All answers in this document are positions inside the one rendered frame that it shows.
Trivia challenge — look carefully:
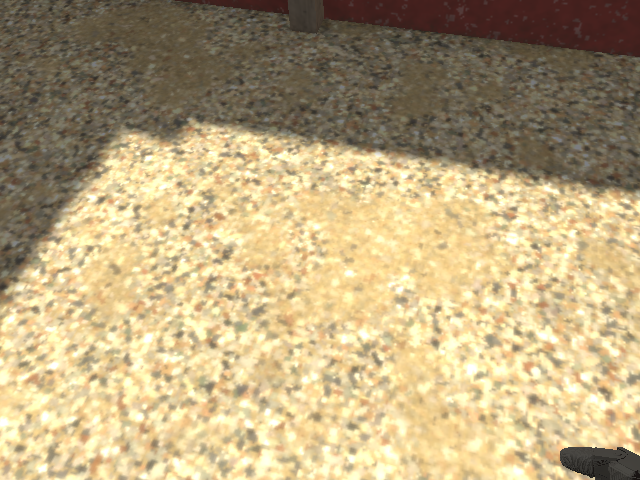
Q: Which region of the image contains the right robot hand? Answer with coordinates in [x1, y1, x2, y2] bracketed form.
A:
[560, 447, 640, 480]

